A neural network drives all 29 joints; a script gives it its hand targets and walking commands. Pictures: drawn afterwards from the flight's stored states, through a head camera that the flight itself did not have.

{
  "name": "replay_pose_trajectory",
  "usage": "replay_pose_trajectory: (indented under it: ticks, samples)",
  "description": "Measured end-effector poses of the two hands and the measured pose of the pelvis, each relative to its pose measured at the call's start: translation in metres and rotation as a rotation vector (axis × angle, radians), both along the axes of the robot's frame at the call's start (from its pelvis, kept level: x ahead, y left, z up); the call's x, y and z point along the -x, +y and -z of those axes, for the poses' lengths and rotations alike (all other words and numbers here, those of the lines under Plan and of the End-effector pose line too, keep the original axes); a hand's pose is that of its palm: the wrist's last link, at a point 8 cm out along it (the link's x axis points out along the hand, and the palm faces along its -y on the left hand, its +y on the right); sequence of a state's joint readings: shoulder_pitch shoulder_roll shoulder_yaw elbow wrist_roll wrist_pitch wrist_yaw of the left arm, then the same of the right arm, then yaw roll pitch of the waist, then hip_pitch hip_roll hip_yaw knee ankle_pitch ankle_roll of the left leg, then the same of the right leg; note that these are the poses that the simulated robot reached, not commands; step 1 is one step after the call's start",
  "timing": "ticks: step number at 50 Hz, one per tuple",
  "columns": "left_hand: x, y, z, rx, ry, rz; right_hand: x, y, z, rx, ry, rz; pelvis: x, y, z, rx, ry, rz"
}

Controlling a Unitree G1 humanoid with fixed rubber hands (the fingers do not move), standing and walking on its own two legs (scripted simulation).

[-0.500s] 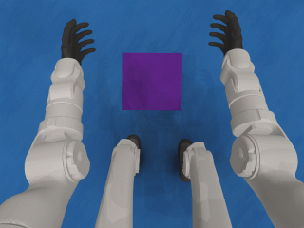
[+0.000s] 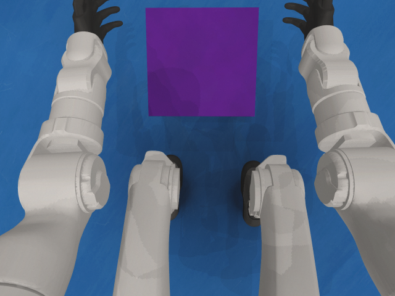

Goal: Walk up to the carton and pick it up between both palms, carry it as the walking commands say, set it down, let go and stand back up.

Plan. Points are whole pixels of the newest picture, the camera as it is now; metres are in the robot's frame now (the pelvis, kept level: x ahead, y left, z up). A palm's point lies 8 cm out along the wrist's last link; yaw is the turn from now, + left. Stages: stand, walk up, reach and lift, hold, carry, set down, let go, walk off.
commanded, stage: reach and lift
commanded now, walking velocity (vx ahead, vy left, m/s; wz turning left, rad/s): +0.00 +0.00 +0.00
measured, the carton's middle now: (201, 73) +0.48 +0.04 -0.34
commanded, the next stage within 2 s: none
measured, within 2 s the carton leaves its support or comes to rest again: neither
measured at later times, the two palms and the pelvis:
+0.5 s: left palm (121, 57) +0.50 +0.22 -0.28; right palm (285, 49) +0.53 -0.14 -0.28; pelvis -0.03 -0.01 -0.08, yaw +0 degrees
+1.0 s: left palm (123, 53) +0.50 +0.21 -0.27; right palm (277, 44) +0.53 -0.12 -0.27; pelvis -0.03 -0.01 -0.09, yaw +1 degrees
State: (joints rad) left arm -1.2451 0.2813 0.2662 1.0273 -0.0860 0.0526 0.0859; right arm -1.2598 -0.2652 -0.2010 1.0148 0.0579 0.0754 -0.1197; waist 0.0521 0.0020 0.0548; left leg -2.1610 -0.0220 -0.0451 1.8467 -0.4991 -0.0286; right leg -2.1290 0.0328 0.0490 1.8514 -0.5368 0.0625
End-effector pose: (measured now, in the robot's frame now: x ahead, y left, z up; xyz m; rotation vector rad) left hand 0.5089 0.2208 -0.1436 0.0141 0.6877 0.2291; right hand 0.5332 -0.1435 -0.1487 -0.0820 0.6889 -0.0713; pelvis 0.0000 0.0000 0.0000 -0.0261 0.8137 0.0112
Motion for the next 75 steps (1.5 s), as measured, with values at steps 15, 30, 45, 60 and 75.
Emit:
replay_pose_trajectory:
  ticks: [15,30,45,60,75]
  samples:
    - [0.009,-0.011,0.095,0.007,0.031,0.014,0.001,-0.003,0.084,-0.005,0.011,-0.001,0.022,-0.001,0.054,-0.003,-0.186,-0.002]
    - [0.002,-0.013,0.133,0.006,0.054,0.016,-0.001,-0.004,0.126,-0.012,0.015,-0.008,0.025,-0.006,0.09,-0.014,-0.261,0.006]
    - [0.011,-0.004,0.131,0.007,0.063,-0.002,-0.004,0.019,0.12,-0.028,0.026,-0.058,0.024,-0.008,0.087,-0.018,-0.259,0.01]
    - [0.0,-0.03,0.128,0.029,0.044,0.047,-0.001,0.03,0.12,-0.047,0.009,-0.047,0.026,-0.002,0.084,-0.009,-0.264,-0.001]
    - [-0.003,-0.031,0.126,0.017,0.067,0.063,-0.006,0.03,0.117,-0.038,0.046,-0.052,0.024,-0.005,0.092,-0.014,-0.255,0.003]
